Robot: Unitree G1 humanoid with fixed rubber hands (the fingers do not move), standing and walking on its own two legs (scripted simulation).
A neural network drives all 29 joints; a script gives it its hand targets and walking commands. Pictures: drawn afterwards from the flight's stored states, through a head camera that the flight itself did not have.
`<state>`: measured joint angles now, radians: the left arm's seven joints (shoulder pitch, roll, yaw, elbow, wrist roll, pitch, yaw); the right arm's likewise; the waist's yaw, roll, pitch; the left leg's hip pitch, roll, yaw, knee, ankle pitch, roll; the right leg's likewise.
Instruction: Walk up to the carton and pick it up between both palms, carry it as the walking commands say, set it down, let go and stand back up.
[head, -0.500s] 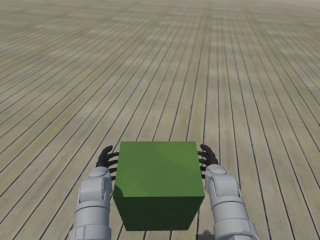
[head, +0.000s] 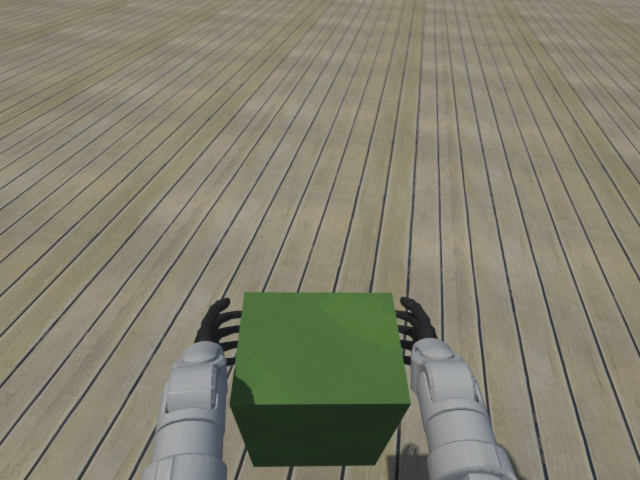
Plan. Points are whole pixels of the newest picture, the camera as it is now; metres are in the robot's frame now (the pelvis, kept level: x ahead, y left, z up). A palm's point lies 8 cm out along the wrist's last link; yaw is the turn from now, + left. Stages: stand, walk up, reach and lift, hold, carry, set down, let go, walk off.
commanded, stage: set down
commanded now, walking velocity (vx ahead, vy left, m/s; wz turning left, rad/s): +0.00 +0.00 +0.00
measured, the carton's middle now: (316, 387) +0.29 +0.04 -0.06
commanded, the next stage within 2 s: none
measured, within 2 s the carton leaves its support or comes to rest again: neither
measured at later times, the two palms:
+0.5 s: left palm (218, 387) +0.28 +0.18 -0.07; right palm (408, 381) +0.32 -0.10 -0.07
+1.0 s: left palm (226, 397) +0.31 +0.19 -0.16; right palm (391, 385) +0.36 -0.09 -0.16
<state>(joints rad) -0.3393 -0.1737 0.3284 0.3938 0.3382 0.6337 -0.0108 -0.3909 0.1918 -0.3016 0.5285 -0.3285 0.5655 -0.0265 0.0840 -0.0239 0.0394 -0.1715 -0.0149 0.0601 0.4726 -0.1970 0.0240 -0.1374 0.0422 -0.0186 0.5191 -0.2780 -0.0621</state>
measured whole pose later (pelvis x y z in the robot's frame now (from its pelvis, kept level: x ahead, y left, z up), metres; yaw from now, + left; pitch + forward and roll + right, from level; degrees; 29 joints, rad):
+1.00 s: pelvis -0.05 +0.00 -0.11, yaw +0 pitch +25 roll +0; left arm -0.58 -0.16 0.46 0.50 0.26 0.25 0.02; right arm -0.67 0.14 -0.38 0.65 -0.28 0.23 -0.05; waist 0.07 -0.03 -0.06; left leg -1.23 0.01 0.04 1.13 -0.34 0.03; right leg -1.19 0.05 -0.06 1.17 -0.43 -0.07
